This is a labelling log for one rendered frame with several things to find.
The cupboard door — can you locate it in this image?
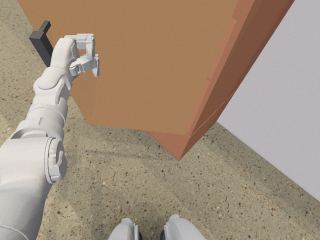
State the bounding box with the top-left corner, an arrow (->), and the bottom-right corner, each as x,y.
17,0 -> 238,135

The left robot thigh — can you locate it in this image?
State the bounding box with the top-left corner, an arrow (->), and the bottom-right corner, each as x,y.
108,222 -> 139,240

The robot right shin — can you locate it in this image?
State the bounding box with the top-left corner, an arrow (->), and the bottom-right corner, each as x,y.
165,214 -> 179,240

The left robot upper arm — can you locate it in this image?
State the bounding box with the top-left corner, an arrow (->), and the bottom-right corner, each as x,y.
0,136 -> 68,240

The robot left hand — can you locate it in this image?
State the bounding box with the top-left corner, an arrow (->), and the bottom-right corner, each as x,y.
50,33 -> 100,81

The robot left forearm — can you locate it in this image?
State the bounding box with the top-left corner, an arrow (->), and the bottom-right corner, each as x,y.
0,66 -> 73,151

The handle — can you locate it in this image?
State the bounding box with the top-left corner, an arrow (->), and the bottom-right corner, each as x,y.
29,20 -> 54,68

